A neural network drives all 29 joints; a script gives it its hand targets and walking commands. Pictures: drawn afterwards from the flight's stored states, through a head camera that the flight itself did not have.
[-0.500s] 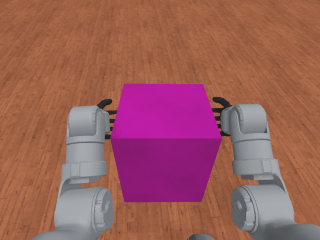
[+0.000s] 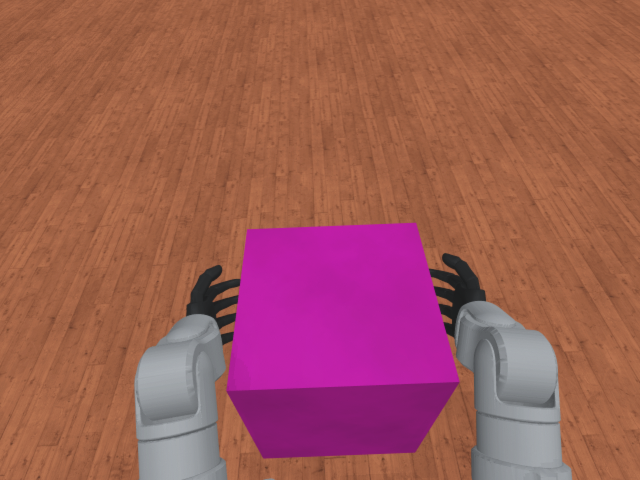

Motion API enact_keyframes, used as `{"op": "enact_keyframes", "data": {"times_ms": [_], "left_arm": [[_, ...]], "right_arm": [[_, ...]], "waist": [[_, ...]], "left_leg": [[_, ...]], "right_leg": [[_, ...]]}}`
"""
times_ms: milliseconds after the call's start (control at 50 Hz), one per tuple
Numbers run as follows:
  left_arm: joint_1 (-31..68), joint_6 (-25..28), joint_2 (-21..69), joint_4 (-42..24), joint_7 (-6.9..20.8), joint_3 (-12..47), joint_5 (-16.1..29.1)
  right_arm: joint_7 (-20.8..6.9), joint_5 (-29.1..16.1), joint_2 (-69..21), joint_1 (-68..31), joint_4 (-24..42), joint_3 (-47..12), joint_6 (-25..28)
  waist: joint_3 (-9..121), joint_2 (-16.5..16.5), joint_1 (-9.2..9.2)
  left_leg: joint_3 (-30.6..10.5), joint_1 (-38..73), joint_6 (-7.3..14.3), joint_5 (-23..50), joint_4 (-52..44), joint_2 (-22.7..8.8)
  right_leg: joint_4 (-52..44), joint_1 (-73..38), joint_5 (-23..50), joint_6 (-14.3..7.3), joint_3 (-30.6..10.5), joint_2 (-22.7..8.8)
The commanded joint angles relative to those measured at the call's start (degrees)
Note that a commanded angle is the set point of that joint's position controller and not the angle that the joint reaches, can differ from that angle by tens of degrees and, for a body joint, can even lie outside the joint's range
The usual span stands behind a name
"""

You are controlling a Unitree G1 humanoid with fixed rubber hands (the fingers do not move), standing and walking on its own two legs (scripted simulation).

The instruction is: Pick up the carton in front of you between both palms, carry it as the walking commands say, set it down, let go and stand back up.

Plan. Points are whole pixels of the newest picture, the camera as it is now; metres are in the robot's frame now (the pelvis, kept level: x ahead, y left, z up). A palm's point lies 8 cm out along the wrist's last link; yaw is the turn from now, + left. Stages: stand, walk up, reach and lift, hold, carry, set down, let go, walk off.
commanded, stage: carry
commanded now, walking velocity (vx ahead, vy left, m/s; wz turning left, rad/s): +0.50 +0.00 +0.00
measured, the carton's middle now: (335, 346) +0.29 +0.00 +0.00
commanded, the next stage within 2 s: none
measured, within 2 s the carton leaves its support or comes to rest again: neither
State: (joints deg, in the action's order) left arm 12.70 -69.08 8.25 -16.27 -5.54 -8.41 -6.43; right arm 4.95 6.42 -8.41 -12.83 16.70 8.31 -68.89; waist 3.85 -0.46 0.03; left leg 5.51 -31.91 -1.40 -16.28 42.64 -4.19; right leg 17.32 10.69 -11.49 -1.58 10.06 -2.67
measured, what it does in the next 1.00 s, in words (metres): walks ahead: left foot, then right foot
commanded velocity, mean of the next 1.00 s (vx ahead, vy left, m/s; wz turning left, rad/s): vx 0.50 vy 0.00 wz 0.00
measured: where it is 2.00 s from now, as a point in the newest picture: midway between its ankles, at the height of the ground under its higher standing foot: (325, 219)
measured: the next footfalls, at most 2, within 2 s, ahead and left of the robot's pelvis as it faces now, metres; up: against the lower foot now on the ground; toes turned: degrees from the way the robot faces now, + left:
left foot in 0.16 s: +0.27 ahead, +0.13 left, +0.00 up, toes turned +11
right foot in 0.64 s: +0.57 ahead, -0.11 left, +0.00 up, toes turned -14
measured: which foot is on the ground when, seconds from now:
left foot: up 0.00-0.14, down 0.16-0.64, up 0.66-1.00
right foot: down 0.00-0.18, up 0.20-0.62, down 0.64-1.00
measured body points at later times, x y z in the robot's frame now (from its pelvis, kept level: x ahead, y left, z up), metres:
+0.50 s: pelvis +0.29 +0.03 +0.00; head +0.27 +0.05 +0.45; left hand +0.57 +0.17 +0.08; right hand +0.56 -0.13 +0.09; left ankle +0.23 +0.12 -0.75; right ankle +0.43 -0.13 -0.70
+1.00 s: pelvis +0.61 -0.01 +0.00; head +0.60 -0.02 +0.45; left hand +0.87 +0.14 +0.07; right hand +0.88 -0.16 +0.07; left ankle +0.75 +0.13 -0.71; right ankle +0.53 -0.10 -0.75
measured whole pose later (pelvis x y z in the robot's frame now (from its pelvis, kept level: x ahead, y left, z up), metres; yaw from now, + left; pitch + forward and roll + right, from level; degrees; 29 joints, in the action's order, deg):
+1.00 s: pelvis +0.61 -0.01 +0.00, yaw +0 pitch +4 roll +0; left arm 5.4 -67.8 7.3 -19.8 -5.1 -4.3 -6.2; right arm 4.5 7.0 -7.3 -5.7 21.1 4.4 -68.5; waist 5.9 -0.8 -0.9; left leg 7.1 -34.4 -0.5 -5.5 35.5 -6.5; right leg 14.2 3.8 -14.2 -1.1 13.6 -2.2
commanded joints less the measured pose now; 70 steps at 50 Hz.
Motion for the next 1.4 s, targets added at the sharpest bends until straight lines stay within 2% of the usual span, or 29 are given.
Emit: {"op": "enact_keyframes", "data": {"times_ms": [0,80,120,140,160,180,220,260,340,520,580,620,640,660,680,700,740,780,840,1020,1060,1100,1120,1140,1160,1180,1220,1300,1380], "left_arm": [[26.94,0.31,54.42,-7.54,15.18,41.75,23.4],[24.73,-1.64,49.81,-6.16,15.45,41.94,22.98],[25.09,-2.57,48.13,-4.66,15.44,41.94,22.73],[25.06,-3.0,46.99,-3.66,15.39,41.68,22.58],[26.62,-3.8,46.37,-4.02,15.27,42.05,22.83],[28.37,-4.33,46.68,-3.73,15.39,42.62,23.36],[29.24,-3.58,50.14,-1.54,15.95,42.64,24.42],[30.0,-2.24,53.51,-1.46,16.17,43.02,25.17],[31.53,-0.13,54.93,-4.33,15.24,44.19,24.55],[23.56,-1.74,49.75,-5.38,14.42,42.97,22.76],[23.65,-2.3,48.77,-4.4,14.97,42.45,22.86],[22.47,-2.26,48.92,-2.46,15.29,41.83,22.78],[21.35,-1.98,48.65,-1.27,15.45,41.04,22.13],[21.09,-1.17,49.42,0.72,15.61,40.78,21.6],[20.57,-0.61,51.06,0.33,15.72,40.9,22.21],[21.67,0.03,52.97,-0.73,15.81,41.28,22.7],[24.63,1.34,56.51,-3.43,16.1,42.91,23.77],[25.98,2.33,57.72,-5.34,16.32,43.92,24.79],[24.28,2.96,57.04,-7.57,16.67,45.09,25.78],[20.2,0.29,48.29,-10.43,15.48,43.77,23.78],[19.99,-0.81,46.62,-9.3,15.19,43.21,23.03],[20.47,-1.81,45.15,-8.54,14.93,42.99,22.86],[21.79,-2.44,44.39,-8.9,14.83,43.13,22.95],[23.63,-3.05,45.23,-9.5,14.8,43.75,23.3],[24.0,-3.02,46.29,-8.06,15.0,43.72,23.47],[25.04,-2.59,48.11,-7.61,15.24,43.67,23.81],[26.47,-1.47,51.5,-7.91,15.47,44.27,24.45],[27.26,0.19,54.11,-10.01,14.74,44.95,24.44],[23.86,-0.22,52.07,-10.47,13.77,44.29,23.12]], "right_arm": [[-12.96,-22.85,-55.13,-27.9,8.32,-43.93,0.08],[-14.02,-22.42,-50.01,-24.19,5.5,-42.44,-2.13],[-14.44,-22.19,-48.18,-22.89,2.64,-41.2,-3.0],[-14.56,-22.0,-47.38,-22.1,0.89,-40.35,-3.37],[-14.67,-20.84,-45.92,-22.0,-1.44,-39.04,-3.35],[-14.58,-20.58,-46.71,-21.08,-3.48,-38.56,-3.22],[-14.62,-21.47,-49.92,-22.92,-2.42,-39.0,-2.75],[-14.99,-22.92,-53.45,-26.47,-0.08,-40.41,-1.71],[-15.65,-25.19,-55.34,-29.37,3.01,-42.73,-0.03],[-15.06,-23.23,-49.4,-21.77,3.68,-41.64,-1.58],[-14.99,-22.39,-48.88,-21.19,2.23,-41.42,-1.97],[-14.91,-22.09,-48.54,-21.47,1.62,-41.69,-2.13],[-14.92,-22.21,-48.21,-22.36,2.11,-42.03,-2.35],[-14.95,-22.68,-49.16,-23.89,3.13,-42.81,-2.55],[-15.12,-23.06,-50.24,-24.42,2.54,-43.26,-2.15],[-15.28,-23.64,-52.26,-25.19,2.49,-43.69,-1.42],[-15.41,-24.1,-55.11,-25.36,3.11,-44.41,0.25],[-15.13,-24.02,-57.37,-25.04,4.08,-45.24,1.46],[-14.41,-22.98,-57.53,-22.39,5.49,-45.48,2.63],[-13.75,-22.97,-49.08,-19.55,9.4,-44.31,-0.16],[-13.98,-23.04,-47.28,-19.43,8.47,-43.37,-1.34],[-14.27,-22.85,-45.97,-18.54,6.3,-42.0,-2.24],[-14.48,-22.26,-45.02,-18.51,5.07,-41.02,-2.45],[-14.67,-21.85,-45.47,-19.0,3.13,-40.56,-2.21],[-14.72,-22.6,-47.07,-18.42,2.85,-40.57,-2.13],[-14.78,-23.01,-49.05,-19.86,3.54,-40.92,-1.81],[-14.97,-24.06,-52.96,-23.06,5.54,-42.22,-0.9],[-15.24,-25.73,-54.31,-25.89,9.12,-43.66,0.08],[-15.21,-25.5,-51.49,-23.15,9.89,-43.29,-0.57]], "waist": [[19.96,9.67,-1.14],[14.74,9.2,-1.17],[14.42,5.03,-0.3],[16.27,2.25,0.45],[17.53,-10.68,1.46],[17.8,-20.29,1.88],[17.14,-9.49,1.35],[16.41,-3.48,0.89],[15.27,-6.22,0.55],[10.6,-7.26,1.14],[9.77,-8.45,1.09],[15.3,-4.26,-0.37],[19.57,4.58,-1.54],[22.51,19.97,-1.65],[20.46,17.51,-1.46],[20.37,13.21,-1.34],[19.75,3.59,-0.86],[19.7,5.67,-0.7],[17.28,7.07,-0.66],[9.91,8.59,-1.2],[9.55,8.51,-0.94],[14.95,4.26,0.69],[17.86,-5.45,1.89],[20.44,-19.41,1.63],[19.68,-16.55,1.54],[19.37,-12.22,1.63],[18.92,-2.95,1.11],[17.57,-5.81,0.79],[14.25,-5.36,0.92]], "left_leg": [[2.42,0.82,0.24,7.82,-8.55,0.1],[5.59,8.5,1.3,12.4,-15.6,0.95],[9.12,20.34,1.96,7.86,-17.62,2.77],[4.76,30.25,2.81,4.34,-16.8,-0.48],[-18.76,38.92,8.16,-4.01,-24.04,-14.08],[-33.97,44.75,13.9,-2.17,-29.55,-20.38],[-28.32,40.1,13.56,5.97,-28.2,-19.54],[-19.65,32.48,10.09,1.59,-30.76,-17.31],[-8.81,28.3,9.21,-2.85,-35.98,-13.92],[1.1,34.72,7.63,16.51,-32.87,-10.28],[2.92,35.81,6.2,22.64,-26.35,-9.98],[7.21,27.3,3.03,26.25,-9.46,-6.76],[7.16,14.15,0.31,14.82,5.34,-3.47],[4.59,-2.57,-1.44,-7.04,20.05,3.4],[-2.18,-9.44,0.03,-12.0,27.55,2.69],[-4.24,-10.47,1.47,-10.73,30.0,0.24],[-5.84,-7.72,2.33,-4.4,24.92,-3.48],[-4.33,-4.34,1.93,-0.44,18.63,-3.66],[-1.75,-5.1,0.71,3.63,8.75,-3.54],[5.19,0.85,1.99,15.19,-13.79,-0.45],[7.45,6.1,2.68,12.21,-16.16,0.75],[9.22,26.67,3.19,7.8,-17.19,2.77],[-9.86,37.64,6.4,-0.21,-22.19,-9.41],[-31.58,49.01,13.81,0.77,-27.8,-20.31],[-32.6,48.33,14.92,9.12,-28.82,-20.92],[-26.49,46.19,13.93,16.02,-26.98,-19.03],[-17.99,39.05,10.35,17.13,-27.57,-17.1],[-8.46,34.09,9.38,6.78,-33.44,-14.45],[-2.78,36.69,9.76,14.49,-34.2,-12.16]], "right_leg": [[-4.47,-16.05,15.33,-6.06,-7.68,-12.57],[-1.74,-10.51,10.76,-3.24,-4.89,-11.63],[7.58,-3.76,8.34,-1.35,-1.32,-8.7],[16.48,3.26,8.04,0.54,0.85,-6.86],[32.99,17.24,-1.74,3.63,1.62,-1.04],[43.52,29.77,-17.5,3.69,-1.77,2.24],[51.24,32.59,-17.21,1.56,-8.23,-2.82],[46.75,29.82,-10.2,1.2,-9.94,-6.08],[35.58,26.88,0.04,2.74,-6.56,-5.76],[12.66,22.32,10.8,1.81,0.04,-2.46],[8.49,16.07,7.15,0.43,2.78,-1.01],[7.24,-4.11,2.31,-0.16,4.52,0.71],[3.54,-16.89,-7.19,-3.45,-13.55,-10.47],[-2.45,-28.19,-6.57,-10.42,-35.57,-22.26],[-3.76,-27.34,2.46,-11.3,-36.9,-22.23],[-2.17,-25.06,9.07,-10.47,-30.72,-20.67],[-3.01,-17.54,8.91,-7.0,-22.53,-18.84],[-6.04,-13.35,3.16,-5.6,-16.29,-16.88],[-9.65,-12.43,-0.25,-6.61,-11.45,-15.71],[-5.87,-15.68,15.04,-4.14,-2.15,-12.15],[-0.58,-15.52,19.59,-2.94,-0.38,-11.73],[16.24,-6.37,22.38,0.07,4.22,-7.74],[31.2,6.69,10.71,2.96,4.13,-3.98],[45.65,23.84,-12.69,4.48,0.57,2.6],[52.96,29.46,-17.14,2.93,-6.25,0.9],[55.41,30.58,-16.07,1.47,-8.29,-1.24],[50.42,28.67,-9.53,0.44,-10.14,-4.96],[38.74,25.81,-2.01,1.49,-7.31,-5.11],[24.78,27.62,4.51,2.76,-3.67,-4.29]]}}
